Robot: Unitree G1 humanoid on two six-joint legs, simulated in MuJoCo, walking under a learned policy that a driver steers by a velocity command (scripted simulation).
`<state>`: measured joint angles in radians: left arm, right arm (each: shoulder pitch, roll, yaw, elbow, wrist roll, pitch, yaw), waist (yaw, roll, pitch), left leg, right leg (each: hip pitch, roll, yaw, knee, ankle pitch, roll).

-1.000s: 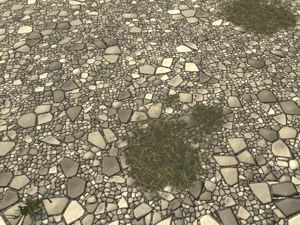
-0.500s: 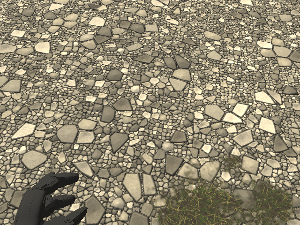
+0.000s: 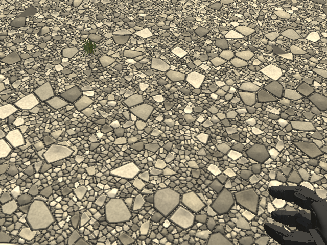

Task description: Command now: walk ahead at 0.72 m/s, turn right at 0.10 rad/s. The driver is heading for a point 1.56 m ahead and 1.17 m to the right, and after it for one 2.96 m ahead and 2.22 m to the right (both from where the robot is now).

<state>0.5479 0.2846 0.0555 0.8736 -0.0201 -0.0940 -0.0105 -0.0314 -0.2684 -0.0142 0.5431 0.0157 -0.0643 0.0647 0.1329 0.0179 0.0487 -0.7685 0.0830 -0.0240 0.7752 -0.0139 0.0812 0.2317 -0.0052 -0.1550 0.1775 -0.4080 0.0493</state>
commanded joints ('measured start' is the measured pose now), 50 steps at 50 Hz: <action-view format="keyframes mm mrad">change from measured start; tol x32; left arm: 1 -56 240 35 -53 -6 -3 10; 50 -317 230 89 -437 5 134 26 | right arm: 1 5 -110 -44 -68 -17 -47 12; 4 469 -296 -100 52 -57 -21 -54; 17 33 -133 -77 112 -24 -23 -83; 50 64 -216 -114 143 -62 40 -76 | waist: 1 -158 -104 26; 5 -245 259 -706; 13 -58 99 -101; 24 -45 16 -98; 26 -106 -415 -47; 50 -77 215 -107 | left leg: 1 361 -129 91 -159 11 17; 5 1368 443 -636 -151 763 254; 12 497 263 -22 -495 364 164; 21 598 255 233 -430 216 83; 25 519 158 289 41 138 -48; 27 93 -143 24 563 -715 -159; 46 470 -155 -119 -306 -215 -113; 50 606 298 -536 -531 -127 164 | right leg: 1 -200 -242 145 70 1128 -172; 3 -395 -171 128 498 1143 -87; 5 -759 64 357 1249 -250 -2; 24 -535 -34 32 457 269 -128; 26 -305 -191 497 290 978 -305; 30 -290 -249 726 131 329 -335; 46 -496 -46 740 236 235 -193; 50 -870 93 363 874 -155 -29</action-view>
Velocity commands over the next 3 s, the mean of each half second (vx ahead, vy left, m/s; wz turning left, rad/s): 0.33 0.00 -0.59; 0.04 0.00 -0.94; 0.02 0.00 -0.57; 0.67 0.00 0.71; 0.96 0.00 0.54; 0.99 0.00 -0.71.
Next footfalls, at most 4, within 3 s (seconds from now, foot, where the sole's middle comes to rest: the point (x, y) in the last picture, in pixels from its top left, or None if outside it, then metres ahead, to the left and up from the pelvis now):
0.06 left None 0.29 0.12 -0.75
0.50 right None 0.37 -0.15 -0.75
0.96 left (181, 229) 0.52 0.01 -0.75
1.40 right None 0.26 -0.11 -0.75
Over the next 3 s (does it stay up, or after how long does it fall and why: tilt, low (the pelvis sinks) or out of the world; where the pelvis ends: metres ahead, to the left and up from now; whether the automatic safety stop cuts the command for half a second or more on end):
stays up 1.36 -0.62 0.01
